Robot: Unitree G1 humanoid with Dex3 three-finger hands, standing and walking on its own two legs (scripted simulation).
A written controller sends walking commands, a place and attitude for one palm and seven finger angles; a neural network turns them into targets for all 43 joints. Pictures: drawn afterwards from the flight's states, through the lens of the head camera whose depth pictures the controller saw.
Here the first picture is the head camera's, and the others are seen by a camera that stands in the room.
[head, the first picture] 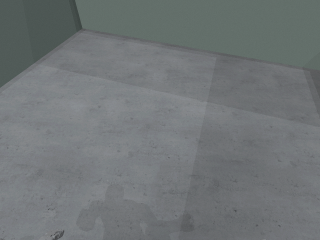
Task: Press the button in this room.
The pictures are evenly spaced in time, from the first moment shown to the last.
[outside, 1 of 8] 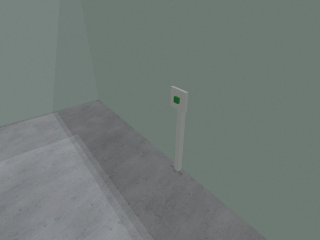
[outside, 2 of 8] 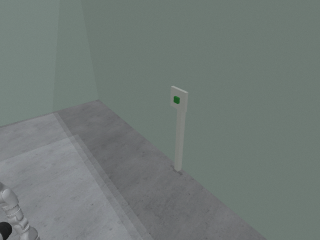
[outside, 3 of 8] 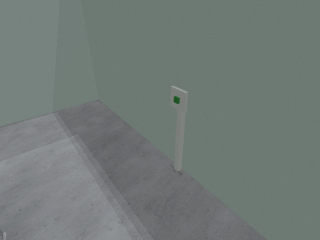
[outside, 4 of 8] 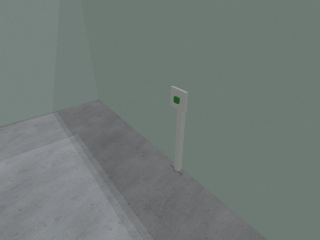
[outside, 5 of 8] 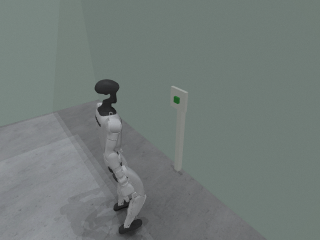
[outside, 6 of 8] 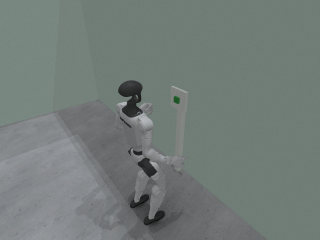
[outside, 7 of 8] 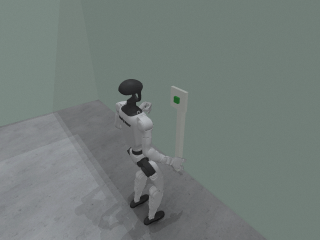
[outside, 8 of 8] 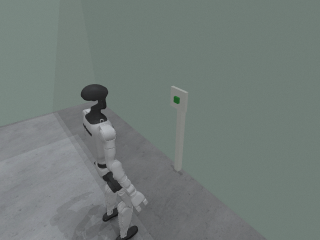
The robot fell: no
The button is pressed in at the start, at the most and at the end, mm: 0 13 0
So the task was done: yes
